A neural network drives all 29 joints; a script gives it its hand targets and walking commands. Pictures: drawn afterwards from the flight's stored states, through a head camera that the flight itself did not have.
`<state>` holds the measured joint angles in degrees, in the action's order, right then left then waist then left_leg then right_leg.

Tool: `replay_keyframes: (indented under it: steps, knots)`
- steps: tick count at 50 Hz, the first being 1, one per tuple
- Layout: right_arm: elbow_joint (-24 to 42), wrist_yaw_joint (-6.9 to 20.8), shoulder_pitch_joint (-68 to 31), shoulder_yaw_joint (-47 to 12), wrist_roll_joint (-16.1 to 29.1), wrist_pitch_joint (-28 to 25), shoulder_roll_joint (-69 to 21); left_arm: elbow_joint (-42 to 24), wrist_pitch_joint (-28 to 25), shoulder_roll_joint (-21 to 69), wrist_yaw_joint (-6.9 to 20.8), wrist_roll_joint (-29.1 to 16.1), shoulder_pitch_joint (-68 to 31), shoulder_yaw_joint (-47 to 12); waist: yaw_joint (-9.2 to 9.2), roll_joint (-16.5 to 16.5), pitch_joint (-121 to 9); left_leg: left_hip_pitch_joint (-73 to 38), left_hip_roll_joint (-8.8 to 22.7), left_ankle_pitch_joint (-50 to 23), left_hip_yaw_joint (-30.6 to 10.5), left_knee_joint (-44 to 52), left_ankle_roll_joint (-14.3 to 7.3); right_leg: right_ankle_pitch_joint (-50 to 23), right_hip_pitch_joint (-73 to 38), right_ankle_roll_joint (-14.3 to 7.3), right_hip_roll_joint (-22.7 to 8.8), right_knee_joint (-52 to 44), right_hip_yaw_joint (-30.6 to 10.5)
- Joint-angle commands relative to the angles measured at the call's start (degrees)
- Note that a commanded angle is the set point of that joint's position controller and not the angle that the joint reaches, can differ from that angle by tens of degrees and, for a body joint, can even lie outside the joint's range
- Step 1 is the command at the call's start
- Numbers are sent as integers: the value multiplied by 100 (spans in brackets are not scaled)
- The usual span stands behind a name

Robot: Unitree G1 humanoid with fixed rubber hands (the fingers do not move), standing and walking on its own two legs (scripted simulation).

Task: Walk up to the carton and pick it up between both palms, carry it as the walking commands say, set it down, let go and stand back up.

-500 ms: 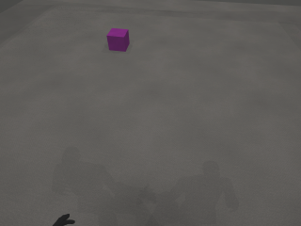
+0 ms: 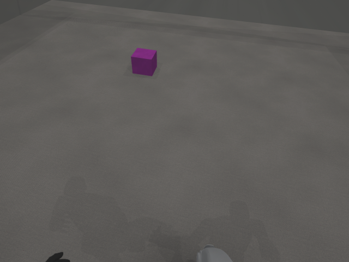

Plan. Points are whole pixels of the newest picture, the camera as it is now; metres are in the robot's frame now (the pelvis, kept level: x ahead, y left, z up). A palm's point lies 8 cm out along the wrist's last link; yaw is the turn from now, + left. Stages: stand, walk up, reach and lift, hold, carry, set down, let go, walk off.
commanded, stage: walk up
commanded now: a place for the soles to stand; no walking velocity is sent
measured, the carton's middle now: (144, 61) +2.18 +0.32 -0.67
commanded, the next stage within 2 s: none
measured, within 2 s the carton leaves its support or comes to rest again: neither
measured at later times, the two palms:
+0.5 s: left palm (46, 209) +0.28 +0.36 -0.10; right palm (271, 174) +0.39 -0.29 -0.07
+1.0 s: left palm (75, 126) +0.60 +0.39 -0.10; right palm (247, 147) +0.55 -0.27 -0.13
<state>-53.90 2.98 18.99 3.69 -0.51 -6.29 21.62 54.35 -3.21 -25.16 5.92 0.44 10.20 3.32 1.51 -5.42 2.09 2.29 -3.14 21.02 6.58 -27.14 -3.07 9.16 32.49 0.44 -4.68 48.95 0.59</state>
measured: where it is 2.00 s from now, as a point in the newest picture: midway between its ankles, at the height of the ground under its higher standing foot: (153, 157)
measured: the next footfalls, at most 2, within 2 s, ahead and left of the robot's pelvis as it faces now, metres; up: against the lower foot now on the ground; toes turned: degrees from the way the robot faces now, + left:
right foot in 0.14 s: +0.29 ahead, -0.12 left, +0.00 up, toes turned -5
left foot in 0.56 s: +0.43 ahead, +0.18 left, +0.00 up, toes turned +12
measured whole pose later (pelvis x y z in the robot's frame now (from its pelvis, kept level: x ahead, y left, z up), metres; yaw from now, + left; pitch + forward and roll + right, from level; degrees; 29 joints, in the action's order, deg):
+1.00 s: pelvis +0.50 +0.06 -0.03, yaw +4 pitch -1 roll -2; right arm -53.6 2.5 18.5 3.2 -0.4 -4.4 25.2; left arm 50.3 -6.5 -24.4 4.3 0.9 10.9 4.5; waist 1.8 3.4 1.6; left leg 20.0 4.8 28.9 0.9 -62.5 -2.1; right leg 16.8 25.9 -1.0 -2.2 43.6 7.5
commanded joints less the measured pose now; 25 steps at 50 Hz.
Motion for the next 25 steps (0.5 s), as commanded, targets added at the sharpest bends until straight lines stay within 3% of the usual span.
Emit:
replay_keyframes:
  steps: [1, 2, 3, 4, 5, 6, 7, 8, 9, 10, 11, 12, 13, 14, 15, 16, 17, 19, 20, 21, 23, 24, 25]
  knots:
    - [543, -62, -50, 515, -17, -221, 1865, -1024, -225, -971, 76, 8, -1443, 270, 248, 1043, 704, 619, 1527, -992, -1196, 1686, -513, -414, -283, -82, -50, -1410, 365]
    - [517, -78, 44, 503, 21, -217, 1773, -1068, -217, -901, 79, 41, -1399, 243, 205, 869, 648, 725, 1524, -1407, -1144, 1420, -582, -507, -634, -120, -3, -1557, 400]
    - [530, -112, 53, 482, 10, -187, 1867, -1007, -184, -897, 60, 1, -1209, 261, 137, 1030, 437, 533, 1573, -2195, -1140, 1276, -526, -451, -899, -119, -44, -1481, 568]
    - [548, -120, -36, 464, 48, -179, 1733, -1036, -212, -860, 18, 9, -1022, 257, 18, 774, 513, 666, 1488, -2827, -1059, 718, -449, -238, -1214, -197, 174, -1750, 579]
    - [562, -123, -136, 465, 4, -137, 1762, -899, -214, -910, -23, -3, -382, 313, -319, 771, -76, 1031, 1428, -3150, -1046, -218, -425, -72, -2231, -261, 180, -1584, 520]
    - [739, -94, -385, 419, -67, -125, 1651, -567, -237, -1079, -103, 25, 785, 429, -913, 242, -603, 1860, 1085, -3032, -803, -1677, -340, 301, -3754, -493, 242, -1623, 422]
    - [917, -99, -482, 287, 12, -127, 1437, -382, -242, -1563, -212, 102, 1915, 569, -1423, -808, -1427, 2782, 567, -1998, -424, -3788, -23, 1404, -4842, -967, -445, -1915, -550]
    - [984, -112, -378, 160, 174, -165, 1207, -506, -315, -2079, -311, 146, 2205, 710, -1399, -1395, -1806, 4300, -381, 811, -911, -5129, 125, 2856, -5656, -1690, -2121, -3143, -3975]
    - [969, -160, -521, 151, 131, -114, 1597, -745, -297, -2133, -339, 103, 1437, 679, -1136, -390, -1477, 4557, 206, 815, -1516, -5225, -101, 3878, -5122, -1802, -2385, -3552, -4355]
    - [876, -135, -470, 141, 128, -99, 1688, -1003, -331, -1764, -381, 111, 837, 616, -846, -205, -1172, 4670, 468, 483, -1258, -5259, 30, 3662, -4611, -1718, -2209, -3495, -3506]
    - [727, -91, -387, 177, 74, -106, 1670, -990, -366, -1590, -410, 62, 574, 548, -699, -122, -933, 4475, 679, 420, -1159, -5054, 54, 3290, -4081, -1657, -2045, -3559, -2891]
    - [574, -38, -265, 218, 47, -87, 1632, -1055, -415, -1434, -425, 45, 248, 505, -402, 55, -659, 4086, 876, 433, -1254, -4716, 85, 3151, -3354, -1610, -1844, -3613, -2391]
    - [464, 26, -20, 262, -6, -40, 1599, -1087, -460, -1415, -418, -10, 19, 481, -208, -92, -558, 3673, 945, 273, -1248, -4307, 156, 3005, -2677, -1565, -1621, -3751, -2087]
    - [451, 90, -112, 244, -16, -6, 1590, -1089, -477, -1378, -403, -11, 90, 477, -242, -141, -432, 3498, 1061, 267, -1180, -3958, 132, 3273, -2279, -1526, -1664, -3979, -1888]
    - [386, 144, 2, 275, -7, 49, 1566, -1157, -524, -1439, -410, -62, -88, 470, -86, -260, -384, 3387, 1111, -55, -1098, -3614, 220, 3230, -1884, -1497, -1554, -4052, -1540]
    - [387, 191, -167, 262, 18, 78, 1573, -1266, -486, -1559, -395, -4, -440, 517, -48, -488, -301, 3211, 1222, 122, -942, -3109, 247, 3354, -1581, -1569, -1660, -4105, -1317]
    - [452, 252, -360, 274, -6, 100, 1532, -1167, -523, -1579, -360, -34, -345, 539, -68, -562, 80, 3193, 1292, -252, -927, -2644, 318, 3138, -1128, -1464, -1625, -4212, -1049]
    - [427, 305, -539, 305, -31, 126, 1585, -1169, -503, -1699, -321, -38, -309, 530, -74, -335, -130, 2660, 1143, -676, -662, -2028, 326, 2936, -1040, -1392, -1420, -4119, -619]
    - [442, 340, -342, 342, -25, 164, 1477, -1189, -519, -1672, -298, 36, -659, 546, 190, -575, -132, 2405, 1238, -836, -666, -1950, 203, 3186, -714, -1339, -1609, -4180, -606]
    - [374, 365, -400, 376, -26, 196, 1542, -1173, -496, -1721, -272, 35, -561, 566, 149, -509, -166, 2093, 1163, -1074, -509, -1918, 284, 3257, -602, -1240, -1476, -4155, -395]
    - [324, 336, -215, 403, 40, 180, 1430, -1183, -469, -1599, -250, 29, -855, 547, 430, -363, -291, 1536, 1179, -1412, -450, -1361, 286, 2933, -546, -985, -1338, -3705, -128]
    - [191, 329, 9, 451, 29, 150, 1520, -1189, -443, -1513, -240, 77, -753, 503, 439, -17, -324, 1070, 973, -1231, -315, -1275, 212, 2853, -409, -930, -1120, -3233, 79]
    - [64, 291, 348, 536, 25, 149, 1601, -1187, -396, -1468, -240, 143, -680, 505, 566, 510, -518, 521, 789, -733, -111, -1122, 159, 2982, -282, -823, -907, -2353, 182]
